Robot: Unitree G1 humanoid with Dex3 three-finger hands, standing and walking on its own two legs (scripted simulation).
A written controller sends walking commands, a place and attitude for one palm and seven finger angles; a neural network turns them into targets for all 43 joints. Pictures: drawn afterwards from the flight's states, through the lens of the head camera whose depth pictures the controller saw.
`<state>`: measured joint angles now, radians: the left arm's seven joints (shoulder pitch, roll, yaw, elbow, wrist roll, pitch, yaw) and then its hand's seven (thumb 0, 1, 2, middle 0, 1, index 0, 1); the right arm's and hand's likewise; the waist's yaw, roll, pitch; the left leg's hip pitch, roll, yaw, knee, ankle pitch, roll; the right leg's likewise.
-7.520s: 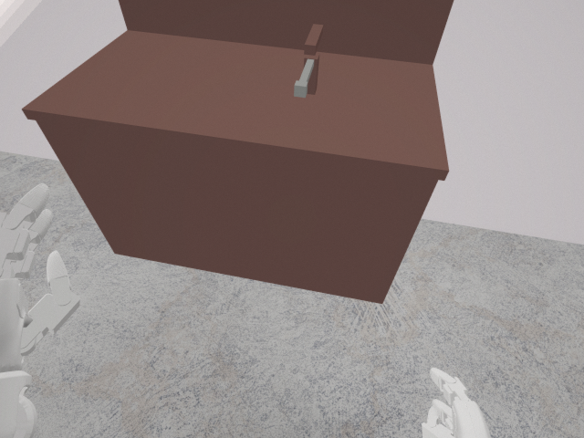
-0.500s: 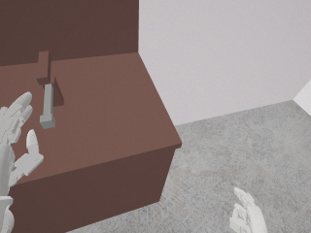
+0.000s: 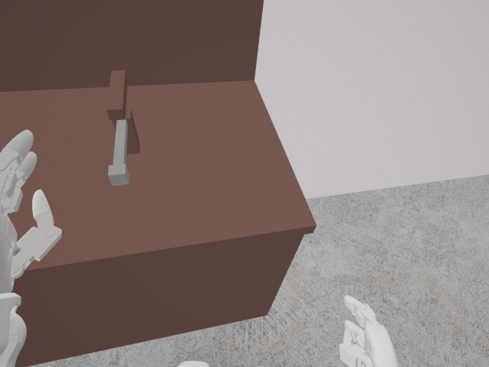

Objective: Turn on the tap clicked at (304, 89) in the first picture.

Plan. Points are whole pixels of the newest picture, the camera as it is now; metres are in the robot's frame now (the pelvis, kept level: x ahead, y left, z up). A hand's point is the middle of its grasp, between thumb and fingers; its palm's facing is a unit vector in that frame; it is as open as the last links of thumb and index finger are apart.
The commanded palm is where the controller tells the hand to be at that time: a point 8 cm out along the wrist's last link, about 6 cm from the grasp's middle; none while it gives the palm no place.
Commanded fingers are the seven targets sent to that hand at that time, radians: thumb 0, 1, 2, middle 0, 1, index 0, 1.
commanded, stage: come to a stop and stand still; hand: left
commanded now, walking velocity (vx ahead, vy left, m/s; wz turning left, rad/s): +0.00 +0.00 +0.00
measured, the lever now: (118, 174) +0.39 +0.27 +0.06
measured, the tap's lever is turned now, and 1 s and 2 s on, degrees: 0 0 0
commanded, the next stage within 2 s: look again from close up in 0.66 s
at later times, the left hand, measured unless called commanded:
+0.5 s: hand (86, 215) +0.24 +0.23 +0.16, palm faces +0.40 -0.84 -0.37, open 7.4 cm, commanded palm +0.19 +0.26 +0.18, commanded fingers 0.00 0.90 0.90 -0.20 -0.30 -0.20 -0.30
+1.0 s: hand (94, 205) +0.26 +0.23 +0.16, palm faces +0.41 -0.84 -0.37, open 7.4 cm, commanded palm +0.20 +0.26 +0.18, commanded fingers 0.00 0.90 0.90 -0.20 -0.30 -0.20 -0.30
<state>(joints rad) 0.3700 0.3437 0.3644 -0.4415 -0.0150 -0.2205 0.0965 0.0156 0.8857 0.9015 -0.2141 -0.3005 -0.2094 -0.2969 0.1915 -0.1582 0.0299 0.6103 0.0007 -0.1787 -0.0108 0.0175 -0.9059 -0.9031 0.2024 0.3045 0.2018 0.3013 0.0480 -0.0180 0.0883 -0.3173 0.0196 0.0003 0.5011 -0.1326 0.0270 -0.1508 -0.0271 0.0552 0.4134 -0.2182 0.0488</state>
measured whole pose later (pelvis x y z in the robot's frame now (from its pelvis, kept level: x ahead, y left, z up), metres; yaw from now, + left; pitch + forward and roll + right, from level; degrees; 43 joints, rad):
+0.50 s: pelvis +0.03 -0.02 +0.00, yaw +0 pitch -2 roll -2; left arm 0.42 0.35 0.36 -0.47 -0.03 -0.20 0.11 0.01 0.89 0.90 -0.21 -0.30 -0.21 -0.30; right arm 0.20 -0.19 0.00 0.60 0.02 -0.13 -0.02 0.02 -0.91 -0.90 0.20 0.30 0.20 0.30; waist 0.03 0.00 0.07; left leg -0.30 0.03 -0.01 0.51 -0.17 0.00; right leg -0.13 -0.02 0.04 0.42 -0.26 0.06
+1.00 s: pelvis +0.04 -0.02 +0.00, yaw +0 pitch -2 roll -1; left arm 0.44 0.35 0.36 -0.48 -0.04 -0.17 0.12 0.02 0.89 0.90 -0.21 -0.30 -0.21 -0.30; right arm 0.18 -0.18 0.00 0.59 0.02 -0.09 -0.03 0.02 -0.91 -0.90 0.20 0.30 0.20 0.30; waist 0.03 -0.01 0.06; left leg -0.28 0.03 -0.01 0.52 -0.20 0.00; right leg -0.12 -0.02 0.04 0.43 -0.29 0.05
